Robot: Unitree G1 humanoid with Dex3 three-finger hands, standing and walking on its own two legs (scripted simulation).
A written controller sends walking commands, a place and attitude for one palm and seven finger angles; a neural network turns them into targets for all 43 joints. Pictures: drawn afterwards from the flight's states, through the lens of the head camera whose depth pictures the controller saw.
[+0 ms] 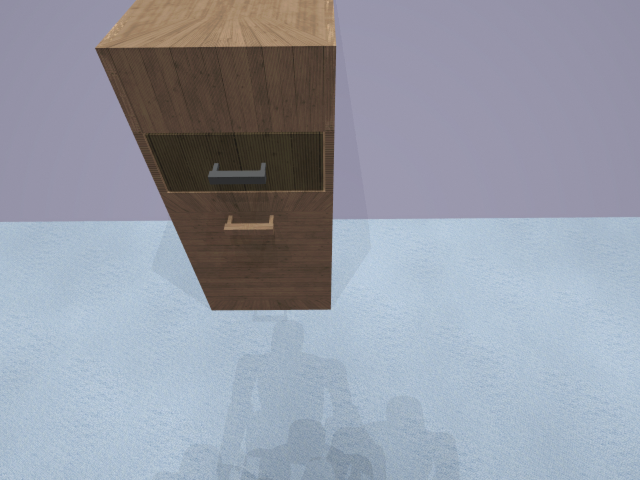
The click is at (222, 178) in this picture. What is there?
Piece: drawer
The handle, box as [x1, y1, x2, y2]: [208, 163, 266, 183]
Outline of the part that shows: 208,175 210,183 265,183 265,163 261,163 260,170 250,171 218,171 218,163 214,163 213,168 211,171 209,171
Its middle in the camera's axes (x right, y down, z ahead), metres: -0.19 -0.15 +0.89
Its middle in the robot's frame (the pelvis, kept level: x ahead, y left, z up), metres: +0.75 +0.23 -0.10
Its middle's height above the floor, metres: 0.68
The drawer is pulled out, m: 0.00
